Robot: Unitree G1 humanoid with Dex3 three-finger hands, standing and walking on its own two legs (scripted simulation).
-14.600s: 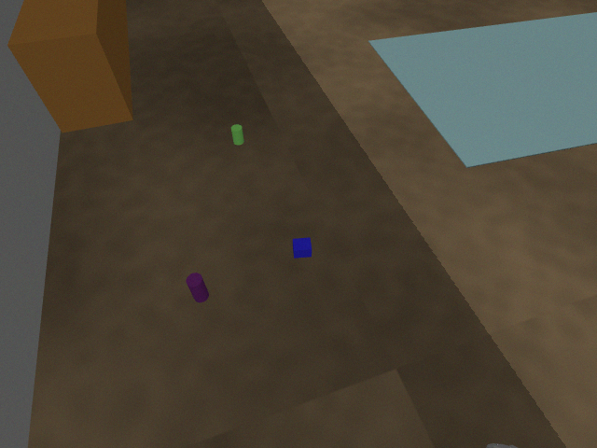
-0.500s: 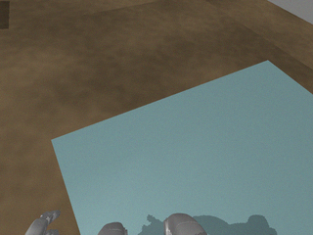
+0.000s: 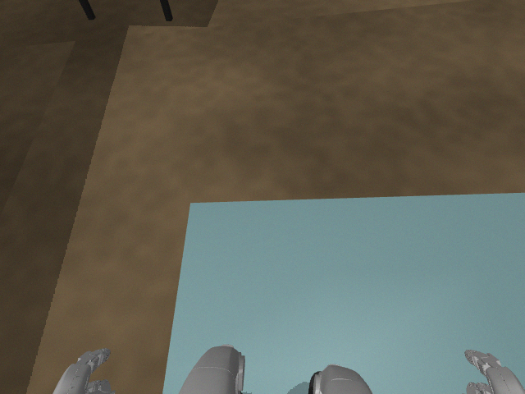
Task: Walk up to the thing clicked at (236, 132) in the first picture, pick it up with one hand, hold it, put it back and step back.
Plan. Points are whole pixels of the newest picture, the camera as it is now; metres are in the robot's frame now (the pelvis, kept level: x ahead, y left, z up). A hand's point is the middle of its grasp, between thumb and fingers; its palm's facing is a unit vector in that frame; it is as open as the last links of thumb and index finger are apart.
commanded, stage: walk up
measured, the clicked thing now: out of the picture -0.03 +1.47 -0.73
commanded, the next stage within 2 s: none
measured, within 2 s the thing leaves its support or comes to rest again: neither
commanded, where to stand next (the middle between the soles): +0.08 +0.04 m, yaw +86 degrees
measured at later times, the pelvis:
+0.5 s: pelvis -0.01 -0.04 -0.01, yaw +29 degrees
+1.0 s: pelvis +0.00 -0.03 -0.01, yaw +54 degrees
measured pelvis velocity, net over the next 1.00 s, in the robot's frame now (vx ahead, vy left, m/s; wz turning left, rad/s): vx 0.00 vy -0.03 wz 0.94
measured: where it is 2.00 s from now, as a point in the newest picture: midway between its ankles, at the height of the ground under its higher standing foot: outside the picture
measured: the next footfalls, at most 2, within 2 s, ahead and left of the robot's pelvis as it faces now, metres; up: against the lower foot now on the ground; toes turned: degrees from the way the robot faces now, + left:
left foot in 0.26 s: +0.04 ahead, +0.10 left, +0.00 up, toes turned +21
right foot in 0.58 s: +0.10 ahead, -0.11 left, +0.00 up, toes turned +33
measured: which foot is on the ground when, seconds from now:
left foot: up 0.00-0.24, down 0.26-0.60, up 0.62-1.00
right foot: down 0.00-0.30, up 0.32-0.56, down 0.58-1.00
